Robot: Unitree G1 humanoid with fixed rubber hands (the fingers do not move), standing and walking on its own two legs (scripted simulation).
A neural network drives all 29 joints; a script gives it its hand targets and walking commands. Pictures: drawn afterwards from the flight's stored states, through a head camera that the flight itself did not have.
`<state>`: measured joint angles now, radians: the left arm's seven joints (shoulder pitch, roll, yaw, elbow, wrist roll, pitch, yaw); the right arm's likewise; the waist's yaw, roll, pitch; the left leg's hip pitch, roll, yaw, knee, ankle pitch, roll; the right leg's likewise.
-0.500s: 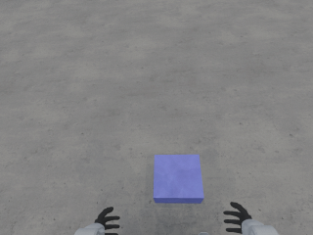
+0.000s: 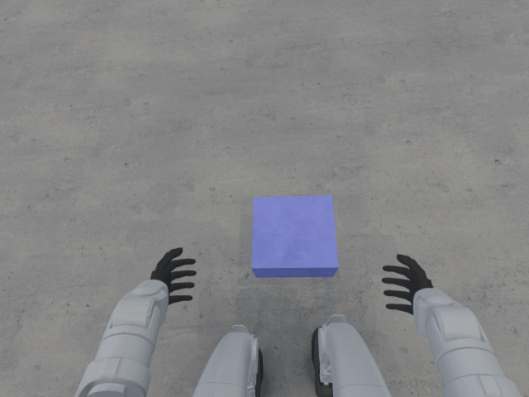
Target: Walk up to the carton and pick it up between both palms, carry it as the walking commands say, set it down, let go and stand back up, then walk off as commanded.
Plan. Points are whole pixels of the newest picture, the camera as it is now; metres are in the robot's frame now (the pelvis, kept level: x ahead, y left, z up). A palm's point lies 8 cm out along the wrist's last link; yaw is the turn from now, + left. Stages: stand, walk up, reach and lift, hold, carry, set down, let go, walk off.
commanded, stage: reach and lift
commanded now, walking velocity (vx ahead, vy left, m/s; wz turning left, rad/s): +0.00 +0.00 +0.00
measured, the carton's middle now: (293, 237) +0.54 -0.02 -0.63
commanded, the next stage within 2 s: none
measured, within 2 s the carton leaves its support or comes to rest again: neither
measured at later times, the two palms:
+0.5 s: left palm (171, 211) +0.43 +0.23 -0.12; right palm (400, 206) +0.43 -0.21 -0.13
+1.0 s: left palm (185, 167) +0.54 +0.22 -0.14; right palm (392, 162) +0.55 -0.22 -0.15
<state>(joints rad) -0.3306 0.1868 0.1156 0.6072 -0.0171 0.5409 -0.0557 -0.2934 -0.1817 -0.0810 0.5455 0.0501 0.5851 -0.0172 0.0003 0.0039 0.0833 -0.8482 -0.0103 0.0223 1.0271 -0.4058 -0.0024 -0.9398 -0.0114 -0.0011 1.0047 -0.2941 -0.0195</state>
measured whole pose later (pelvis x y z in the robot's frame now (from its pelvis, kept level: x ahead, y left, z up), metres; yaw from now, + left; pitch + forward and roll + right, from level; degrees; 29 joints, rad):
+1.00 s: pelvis +0.02 +0.01 -0.04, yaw +2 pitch +47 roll +2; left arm -1.17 0.28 0.35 0.88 -0.01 0.20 -0.01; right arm -1.22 -0.36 -0.40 0.97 -0.03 0.20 0.04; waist 0.00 0.02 -0.05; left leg -1.54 -0.03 0.00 1.07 -0.36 0.00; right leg -1.61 -0.03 -0.01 1.02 -0.24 -0.01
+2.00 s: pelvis -0.03 +0.01 -0.29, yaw +3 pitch +46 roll +1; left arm -1.45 0.38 0.19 1.04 -0.14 0.18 0.05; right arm -1.45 -0.46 -0.25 1.10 0.12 0.16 -0.05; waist -0.02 0.02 0.20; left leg -2.23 -0.04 0.02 2.06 -0.62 0.00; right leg -2.32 -0.03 0.00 1.97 -0.45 -0.01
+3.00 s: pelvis -0.03 +0.01 -0.35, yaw +3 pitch +33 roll +0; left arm -1.59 0.38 0.04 1.19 -0.24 0.10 0.07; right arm -1.61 -0.49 -0.13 1.32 0.22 0.06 -0.04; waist -0.01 0.02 0.52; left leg -2.22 -0.04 0.02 2.31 -0.67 0.00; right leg -2.31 -0.06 -0.01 2.22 -0.49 -0.03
